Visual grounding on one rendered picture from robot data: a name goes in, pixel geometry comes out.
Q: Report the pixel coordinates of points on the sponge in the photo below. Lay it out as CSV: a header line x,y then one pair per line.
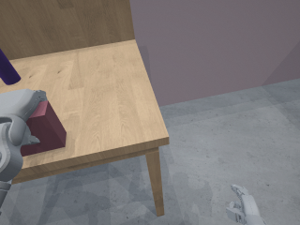
x,y
46,126

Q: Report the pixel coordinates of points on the left robot hand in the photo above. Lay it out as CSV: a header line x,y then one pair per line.
x,y
22,103

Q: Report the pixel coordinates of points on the robot right forearm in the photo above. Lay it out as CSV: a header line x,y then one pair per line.
x,y
254,220

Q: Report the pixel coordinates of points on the right robot hand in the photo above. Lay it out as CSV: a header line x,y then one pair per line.
x,y
237,211

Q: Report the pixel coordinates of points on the table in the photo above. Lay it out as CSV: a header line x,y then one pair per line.
x,y
84,55

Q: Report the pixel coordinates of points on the robot left forearm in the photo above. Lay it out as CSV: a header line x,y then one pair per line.
x,y
12,129

